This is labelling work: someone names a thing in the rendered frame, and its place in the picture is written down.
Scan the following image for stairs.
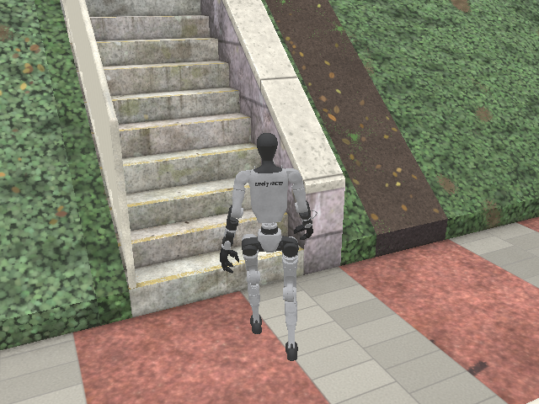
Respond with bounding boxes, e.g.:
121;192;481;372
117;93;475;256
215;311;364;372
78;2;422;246
60;0;304;317

